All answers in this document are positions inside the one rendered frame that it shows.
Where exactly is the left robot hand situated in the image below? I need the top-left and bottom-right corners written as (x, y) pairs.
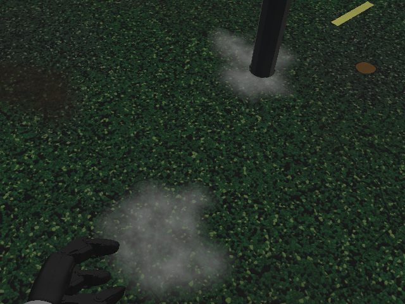
top-left (27, 236), bottom-right (126, 304)

